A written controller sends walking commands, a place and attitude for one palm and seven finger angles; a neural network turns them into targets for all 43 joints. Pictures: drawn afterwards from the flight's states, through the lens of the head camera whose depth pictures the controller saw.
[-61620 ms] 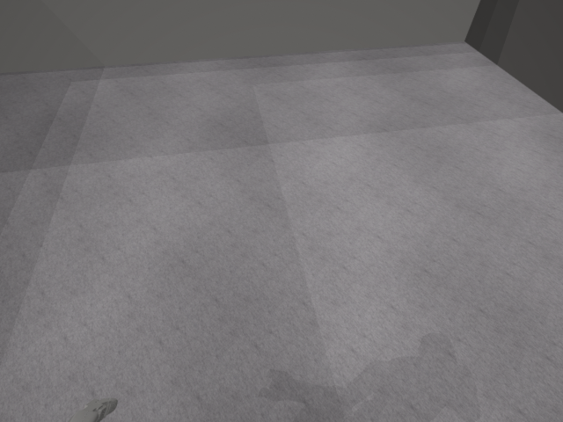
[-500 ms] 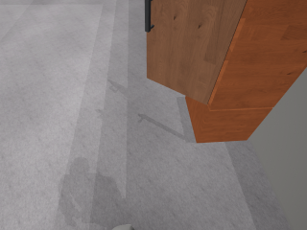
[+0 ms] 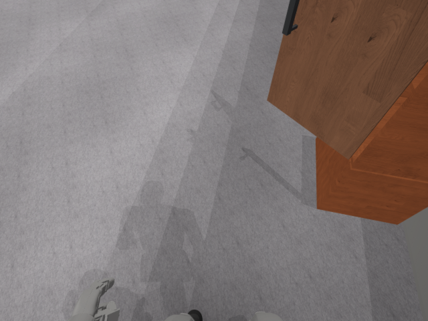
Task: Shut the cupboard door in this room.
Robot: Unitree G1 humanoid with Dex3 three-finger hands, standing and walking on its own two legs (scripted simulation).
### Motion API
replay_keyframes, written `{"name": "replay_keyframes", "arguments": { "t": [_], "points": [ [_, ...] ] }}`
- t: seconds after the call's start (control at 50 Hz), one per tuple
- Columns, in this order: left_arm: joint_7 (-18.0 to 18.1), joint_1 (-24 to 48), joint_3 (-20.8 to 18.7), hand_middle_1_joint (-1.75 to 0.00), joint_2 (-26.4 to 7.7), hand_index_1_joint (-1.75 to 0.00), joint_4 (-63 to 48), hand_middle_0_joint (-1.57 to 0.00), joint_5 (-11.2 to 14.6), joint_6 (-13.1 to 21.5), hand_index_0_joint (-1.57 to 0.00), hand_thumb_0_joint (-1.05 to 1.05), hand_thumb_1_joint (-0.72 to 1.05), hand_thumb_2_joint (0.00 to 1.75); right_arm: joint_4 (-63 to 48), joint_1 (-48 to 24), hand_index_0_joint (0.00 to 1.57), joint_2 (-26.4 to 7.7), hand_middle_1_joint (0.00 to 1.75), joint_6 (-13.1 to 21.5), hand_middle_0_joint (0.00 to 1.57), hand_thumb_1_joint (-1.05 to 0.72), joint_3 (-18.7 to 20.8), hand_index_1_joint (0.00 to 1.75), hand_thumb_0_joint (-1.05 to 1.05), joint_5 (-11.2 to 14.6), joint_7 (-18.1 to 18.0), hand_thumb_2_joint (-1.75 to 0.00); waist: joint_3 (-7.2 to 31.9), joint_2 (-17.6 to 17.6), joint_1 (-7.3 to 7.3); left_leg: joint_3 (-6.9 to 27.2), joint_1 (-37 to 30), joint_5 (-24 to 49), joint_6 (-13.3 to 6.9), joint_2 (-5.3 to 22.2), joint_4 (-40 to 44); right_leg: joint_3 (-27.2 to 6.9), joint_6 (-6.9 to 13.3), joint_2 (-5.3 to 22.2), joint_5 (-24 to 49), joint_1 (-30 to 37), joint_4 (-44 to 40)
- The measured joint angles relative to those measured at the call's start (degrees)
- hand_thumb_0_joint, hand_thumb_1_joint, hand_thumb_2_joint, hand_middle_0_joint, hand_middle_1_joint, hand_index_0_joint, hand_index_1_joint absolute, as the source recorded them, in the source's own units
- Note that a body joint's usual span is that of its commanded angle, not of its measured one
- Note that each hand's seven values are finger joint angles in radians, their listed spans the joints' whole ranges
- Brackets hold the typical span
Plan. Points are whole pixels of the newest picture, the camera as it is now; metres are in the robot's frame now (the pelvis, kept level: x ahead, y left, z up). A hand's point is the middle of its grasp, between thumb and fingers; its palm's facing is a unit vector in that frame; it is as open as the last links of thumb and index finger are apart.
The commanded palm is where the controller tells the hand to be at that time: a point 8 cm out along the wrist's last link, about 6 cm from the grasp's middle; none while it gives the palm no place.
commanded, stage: walk to a spot facing it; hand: left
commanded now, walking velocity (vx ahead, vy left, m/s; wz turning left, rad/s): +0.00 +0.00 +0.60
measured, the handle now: (296, 9) +0.96 -0.24 +0.07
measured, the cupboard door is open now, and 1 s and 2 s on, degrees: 53 53 53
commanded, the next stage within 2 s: turn to face it in 1.28 s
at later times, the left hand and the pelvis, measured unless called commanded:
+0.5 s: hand out of the picture -0.06 +0.20 -0.19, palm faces +0.41 -0.88 -0.24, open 7.4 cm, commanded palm none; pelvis +0.03 +0.01 -0.02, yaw +22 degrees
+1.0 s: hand (86, 261) +0.25 +0.30 -0.16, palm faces +0.48 -0.84 -0.24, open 7.4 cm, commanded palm none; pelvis +0.23 +0.06 -0.02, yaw +33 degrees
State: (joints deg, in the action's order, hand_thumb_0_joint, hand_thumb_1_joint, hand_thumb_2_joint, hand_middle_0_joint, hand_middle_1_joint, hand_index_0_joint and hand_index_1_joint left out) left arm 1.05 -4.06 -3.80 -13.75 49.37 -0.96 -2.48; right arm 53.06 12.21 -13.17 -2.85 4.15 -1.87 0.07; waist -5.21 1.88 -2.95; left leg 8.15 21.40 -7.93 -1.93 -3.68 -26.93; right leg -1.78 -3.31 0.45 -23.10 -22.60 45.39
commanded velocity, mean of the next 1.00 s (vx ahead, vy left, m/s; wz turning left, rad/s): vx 0.26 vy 0.00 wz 0.52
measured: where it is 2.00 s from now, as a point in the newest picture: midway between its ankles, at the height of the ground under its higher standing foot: (170, 265)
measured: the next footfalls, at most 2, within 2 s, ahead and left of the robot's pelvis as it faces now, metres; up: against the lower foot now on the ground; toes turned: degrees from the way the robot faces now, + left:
right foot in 0.08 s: +0.03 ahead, -0.15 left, +0.00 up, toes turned +5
left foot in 0.48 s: +0.02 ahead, +0.12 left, +0.00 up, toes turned +28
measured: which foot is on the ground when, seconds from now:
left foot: down 0.00-0.06, up 0.08-0.46, down 0.48-0.94, up 0.96-1.00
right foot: up 0.00-0.06, down 0.08-0.48, up 0.50-0.92, down 0.94-1.00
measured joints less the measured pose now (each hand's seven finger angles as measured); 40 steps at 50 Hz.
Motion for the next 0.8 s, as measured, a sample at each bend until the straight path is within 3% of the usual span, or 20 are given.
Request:
{"name": "replay_keyframes", "arguments": {
  "t": [0.06, 0.08, 0.14, 0.18, 0.22, 0.28, 0.36, 0.44, 0.48, 0.5, 0.54, 0.6, 0.68, 0.8],
  "points": [
    [0.0, -1.3, 0.5, -0.30, 0.2, -0.30, -0.9, -0.20, 0.2, 0.6, -0.20, 0.00, 0.91, 0.90, -0.4, 0.2, 0.21, -0.6, 0.30, -0.8, 0.21, -0.91, 0.7, 0.30, 0.00, 0.4, 0.2, -0.90, 0.9, 0.2, 0.35, 2.1, 1.6, -0.6, 1.4, -1.3, -2.2, 0.4, 0.9, -0.8, 3.5, 5.6, -11.9],
    [0.0, -2.3, 0.5, -0.30, 0.0, -0.30, -1.3, -0.20, -0.1, 1.1, -0.20, 0.00, 0.91, 0.90, -0.6, 0.3, 0.21, -0.6, 0.30, -1.0, 0.21, -0.91, 1.0, 0.30, 0.00, 0.7, 0.2, -0.90, 1.6, -0.7, 0.88, 1.6, 3.3, -4.1, 2.1, -2.3, -5.2, -0.3, 2.3, 0.0, 3.0, 7.1, -16.0],
    [0.5, -3.9, 1.3, -0.30, 1.6, -0.30, 0.0, -0.20, -0.4, 0.6, -0.21, 0.00, 0.90, 0.90, -0.5, -0.8, 0.20, -2.3, 0.30, -1.6, 0.20, -0.91, 2.1, 0.30, 0.00, 0.5, 0.5, -0.90, 0.7, 1.6, 0.73, -0.7, 9.1, -15.5, 3.5, -2.0, -24.7, 2.1, 3.3, 0.1, 4.4, 7.6, -14.9],
    [0.7, -5.3, 1.5, -0.30, 2.3, -0.30, 0.7, -0.20, -0.3, 0.4, -0.21, 0.00, 0.90, 0.90, -0.8, -0.9, 0.20, -2.9, 0.30, -1.7, 0.20, -0.91, 2.3, 0.30, 0.00, 0.3, 0.8, -0.90, 0.3, 1.9, 0.43, -3.7, 11.0, -15.9, 4.4, -0.7, -34.7, 3.6, 3.3, 1.1, 4.9, 8.9, -15.6],
    [0.8, -6.4, 1.6, -0.30, 2.6, -0.30, 1.2, -0.20, -0.3, 0.6, -0.21, 0.01, 0.90, 0.90, -1.2, -0.9, 0.20, -2.8, 0.30, -1.7, 0.20, -0.91, 2.1, 0.30, 0.00, 0.6, 1.2, -0.90, -0.3, 1.3, 0.08, -6.0, 10.9, -15.4, 5.1, 1.0, -38.6, 5.2, 3.2, 2.3, 4.7, 10.0, -16.1],
    [0.7, -7.7, 1.6, -0.30, 2.7, -0.30, 1.4, -0.20, -0.2, 1.4, -0.21, 0.01, 0.90, 0.90, -1.2, -0.9, 0.20, -2.3, 0.30, -1.9, 0.20, -0.91, 1.4, 0.30, 0.00, 0.7, 1.6, -0.90, -0.9, 0.1, 0.24, -8.1, 8.3, -15.7, 5.6, 3.4, -35.6, 8.0, 3.0, 4.1, 3.7, 11.4, -16.2],
    [0.1, -9.8, 1.3, -0.30, 2.5, -0.30, 1.6, -0.20, -0.5, 2.7, -0.21, 0.01, 0.90, 0.90, -0.6, -1.9, 0.20, -1.5, 0.30, -2.1, 0.20, -0.91, 0.4, 0.30, 0.00, 0.6, 2.2, -0.90, -1.2, -1.2, 1.82, -10.0, 4.4, -17.0, 4.9, 5.4, -27.8, 12.1, 2.2, 5.9, 2.1, 13.3, -16.0],
    [-0.5, -12.9, 0.6, -0.30, 1.1, -0.30, 2.9, -0.20, -0.8, 3.3, -0.21, 0.00, 0.90, 0.90, -1.1, -4.0, 0.20, -0.6, 0.30, -1.3, 0.20, -0.91, -0.4, 0.30, 0.01, 0.7, 2.7, -0.90, -1.1, -3.4, 3.92, -12.8, 0.2, -18.6, 3.4, 5.7, -17.7, 15.2, 0.7, 8.0, -0.3, 14.7, -14.3],
    [-0.9, -15.0, 0.1, -0.30, -0.1, -0.30, 3.9, -0.20, -0.5, 3.1, -0.21, 0.00, 0.90, 0.90, -2.4, -4.8, 0.20, -0.6, 0.30, 0.1, 0.20, -0.91, -0.9, 0.30, 0.01, 0.7, 2.9, -0.90, -0.5, -4.7, 4.51, -14.1, -3.5, -14.9, 2.2, 4.8, -9.0, 16.0, -0.3, 9.7, -2.8, 14.1, -10.5],
    [-1.2, -15.6, -0.2, -0.30, -0.6, -0.30, 4.6, -0.20, -0.3, 2.6, -0.21, 0.00, 0.90, 0.90, -3.1, -5.3, 0.20, -0.6, 0.30, 1.1, 0.20, -0.91, -0.9, 0.30, 0.01, 0.5, 2.8, -0.90, -0.5, -5.1, 4.51, -14.1, -3.5, -10.9, 1.3, 4.3, -8.7, 14.8, -0.4, 10.3, -4.8, 12.2, -4.8],
    [-1.4, -15.7, -0.4, -0.30, -1.5, -0.30, 6.2, -0.20, -0.3, 0.8, -0.21, 0.01, 0.90, 0.90, -3.8, -5.7, 0.20, -0.3, 0.30, 2.9, 0.20, -0.91, -1.3, 0.30, 0.00, 0.5, 2.2, -0.90, -0.6, -5.8, 4.74, -14.2, -3.7, -12.5, -0.1, 3.7, -11.3, 9.5, 0.1, 9.1, -7.6, 6.5, 9.6],
    [-1.7, -14.2, -0.7, -0.30, -1.9, -0.30, 7.0, -0.20, -0.4, -0.2, -0.20, 0.01, 0.91, 0.90, -4.1, -3.5, 0.20, 0.1, 0.30, 4.0, 0.20, -0.91, -1.9, 0.30, 0.00, 0.4, 1.0, -0.90, 0.3, -5.1, 4.09, -12.7, -7.1, -13.8, -0.6, 3.1, -8.0, 6.4, 0.4, 7.2, -3.8, -0.9, 20.2],
    [-2.5, -10.4, -0.6, -0.30, -1.6, -0.30, 4.8, -0.19, -0.4, 0.8, -0.20, 0.01, 0.91, 0.90, -2.0, 0.3, 0.20, 0.7, 0.30, 4.7, 0.20, -0.91, -2.4, 0.30, 0.00, 0.6, 0.1, -0.90, 0.3, -4.0, 3.58, -10.1, -12.8, -11.4, -0.7, 2.4, -0.5, 4.2, -0.4, 6.7, 3.9, -8.0, 19.8],
    [-3.1, -5.0, 0.1, -0.30, -0.2, -0.30, 1.7, -0.19, -0.2, 1.9, -0.20, 0.01, 0.91, 0.90, 2.3, 5.6, 0.21, 2.1, 0.30, 4.6, 0.20, -0.91, -2.4, 0.30, 0.00, 0.6, 0.1, -0.90, 0.5, -3.2, 2.26, -7.5, -19.9, -11.7, -0.1, 1.8, 6.0, 3.1, -0.7, 6.7, 12.6, -12.1, 6.3]
  ]
}}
